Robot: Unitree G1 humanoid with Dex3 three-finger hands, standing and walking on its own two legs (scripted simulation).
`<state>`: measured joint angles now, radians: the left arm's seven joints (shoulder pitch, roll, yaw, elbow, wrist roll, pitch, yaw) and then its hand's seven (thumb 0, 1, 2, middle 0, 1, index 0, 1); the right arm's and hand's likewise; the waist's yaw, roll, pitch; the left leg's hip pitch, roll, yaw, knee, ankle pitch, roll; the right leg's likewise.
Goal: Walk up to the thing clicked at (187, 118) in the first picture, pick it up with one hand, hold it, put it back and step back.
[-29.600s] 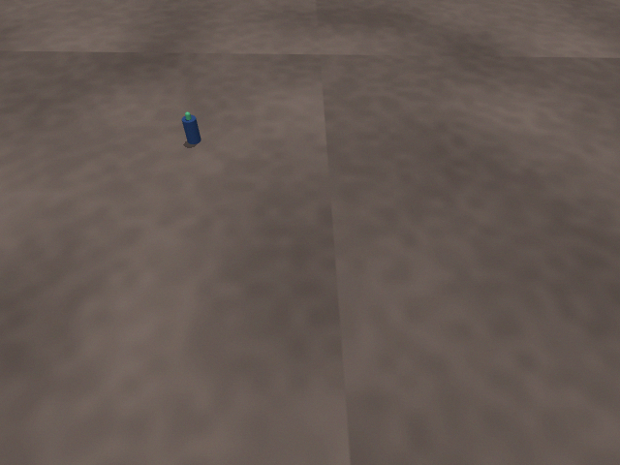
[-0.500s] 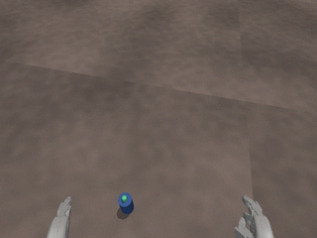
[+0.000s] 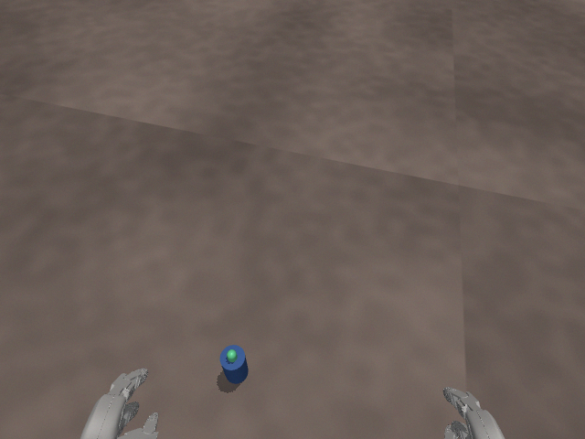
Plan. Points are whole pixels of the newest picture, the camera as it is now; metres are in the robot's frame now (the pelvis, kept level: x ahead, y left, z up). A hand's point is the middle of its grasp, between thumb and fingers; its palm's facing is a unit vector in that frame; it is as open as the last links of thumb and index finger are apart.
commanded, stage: stand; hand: left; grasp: from the side
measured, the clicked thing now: (234, 362) +0.43 +0.17 -0.64
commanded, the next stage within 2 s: none
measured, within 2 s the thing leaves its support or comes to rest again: neither
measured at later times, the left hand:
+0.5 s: hand out of the picture +0.06 +0.25 -0.12, palm faces +0.00 -0.94 -0.33, open 7.4 cm
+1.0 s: hand out of the picture +0.05 +0.24 -0.11, palm faces -0.02 -0.94 -0.33, open 7.4 cm
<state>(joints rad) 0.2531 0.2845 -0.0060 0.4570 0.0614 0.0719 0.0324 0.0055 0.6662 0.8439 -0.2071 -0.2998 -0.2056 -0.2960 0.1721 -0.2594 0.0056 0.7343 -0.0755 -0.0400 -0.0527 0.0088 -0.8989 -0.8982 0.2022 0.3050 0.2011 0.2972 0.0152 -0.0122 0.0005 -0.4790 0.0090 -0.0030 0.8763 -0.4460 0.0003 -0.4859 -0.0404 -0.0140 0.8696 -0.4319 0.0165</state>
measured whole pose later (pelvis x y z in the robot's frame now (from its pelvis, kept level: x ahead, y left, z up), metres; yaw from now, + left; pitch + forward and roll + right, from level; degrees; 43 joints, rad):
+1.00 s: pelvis +0.00 +0.00 +0.05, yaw +0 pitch -3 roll +0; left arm 0.14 0.31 0.00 1.15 0.02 -0.01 0.01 0.01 0.90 0.89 -0.21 -0.30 -0.21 -0.30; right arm 0.14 -0.32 -0.02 1.15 -0.02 0.00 -0.01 0.00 -0.90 -0.90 0.20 0.30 0.20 0.30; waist 0.01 0.01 0.06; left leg -0.12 0.00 0.00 0.36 -0.19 -0.01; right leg -0.13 -0.04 -0.02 0.37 -0.18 0.03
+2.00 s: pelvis +0.01 -0.01 +0.05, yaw -1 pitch -2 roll +0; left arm 0.11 0.32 0.00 1.15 0.01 -0.01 0.00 0.01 0.90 0.89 -0.21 -0.30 -0.21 -0.30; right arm 0.11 -0.33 -0.01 1.15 -0.02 -0.01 -0.01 0.00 -0.90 -0.90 0.20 0.30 0.20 0.30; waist 0.00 0.01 0.04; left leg -0.08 0.02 0.02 0.31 -0.19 -0.01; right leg -0.11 -0.03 0.00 0.33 -0.18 0.02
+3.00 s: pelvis -0.15 +0.06 +0.03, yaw -5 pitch -1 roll +1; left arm 0.13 0.35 0.07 0.80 0.04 0.05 0.01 0.01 0.90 0.89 -0.21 -0.30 -0.21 -0.30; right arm 0.15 -0.39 -0.05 0.88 0.00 0.03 -0.02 0.00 -0.90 -0.90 0.20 0.30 0.20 0.30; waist 0.02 -0.02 0.16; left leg -0.38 -0.11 -0.11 1.04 -0.53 -0.01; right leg -0.34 0.01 0.07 0.59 -0.23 -0.02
